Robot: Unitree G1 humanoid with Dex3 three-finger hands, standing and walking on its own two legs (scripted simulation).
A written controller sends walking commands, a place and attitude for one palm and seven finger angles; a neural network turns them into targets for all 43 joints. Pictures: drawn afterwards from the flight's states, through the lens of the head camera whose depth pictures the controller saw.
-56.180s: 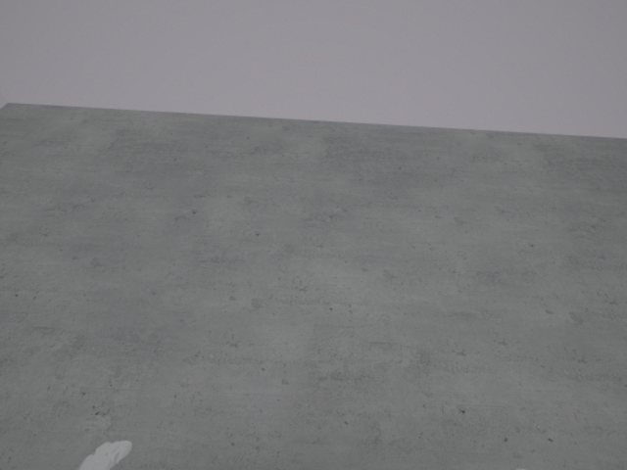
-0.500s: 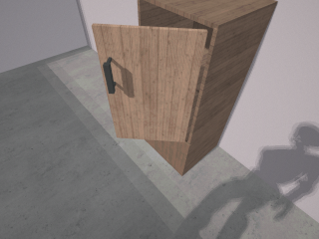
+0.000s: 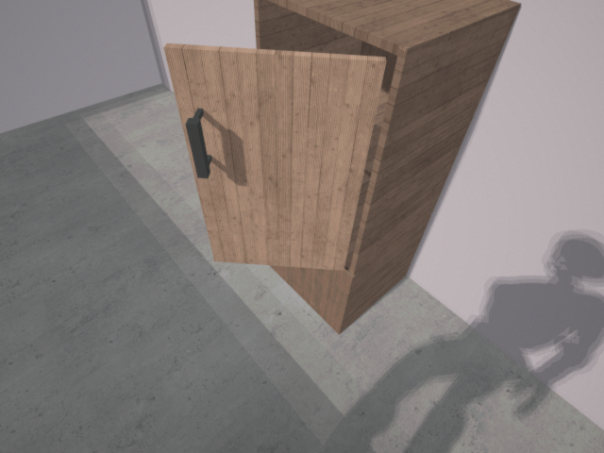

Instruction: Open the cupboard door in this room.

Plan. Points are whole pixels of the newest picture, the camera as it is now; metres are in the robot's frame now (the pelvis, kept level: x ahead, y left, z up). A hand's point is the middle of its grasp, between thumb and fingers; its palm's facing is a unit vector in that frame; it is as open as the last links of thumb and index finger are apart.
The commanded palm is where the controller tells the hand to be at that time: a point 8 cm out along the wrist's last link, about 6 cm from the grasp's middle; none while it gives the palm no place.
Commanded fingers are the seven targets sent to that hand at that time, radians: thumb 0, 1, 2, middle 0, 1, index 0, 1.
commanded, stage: look again from close up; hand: left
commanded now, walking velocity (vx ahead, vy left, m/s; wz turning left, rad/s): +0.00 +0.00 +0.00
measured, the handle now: (201, 143) +0.64 +0.24 +0.05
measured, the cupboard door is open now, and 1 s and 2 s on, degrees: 45 45 45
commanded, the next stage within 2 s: shuffle to correct the standing spot in 0.56 s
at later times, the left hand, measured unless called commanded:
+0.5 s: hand out of the picture -0.01 +0.16 -0.18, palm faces +0.04 -0.99 -0.15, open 7.4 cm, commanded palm none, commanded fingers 0.00 0.90 0.90 -0.20 -0.30 -0.20 -0.30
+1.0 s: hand out of the picture -0.01 +0.17 -0.19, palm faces +0.12 -0.98 -0.13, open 7.4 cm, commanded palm none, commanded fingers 0.00 0.90 0.90 -0.20 -0.30 -0.20 -0.30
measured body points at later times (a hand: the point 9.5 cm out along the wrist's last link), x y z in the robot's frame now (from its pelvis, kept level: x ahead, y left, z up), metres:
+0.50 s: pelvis +0.01 +0.00 +0.00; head +0.02 +0.01 +0.45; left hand -0.01 +0.21 -0.16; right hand +0.00 -0.21 -0.16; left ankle +0.04 +0.09 -0.74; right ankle +0.01 -0.13 -0.74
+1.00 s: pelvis +0.05 +0.02 -0.01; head +0.05 +0.04 +0.44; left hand -0.01 +0.22 -0.18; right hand +0.02 -0.21 -0.16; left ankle +0.04 +0.09 -0.74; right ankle +0.01 -0.13 -0.74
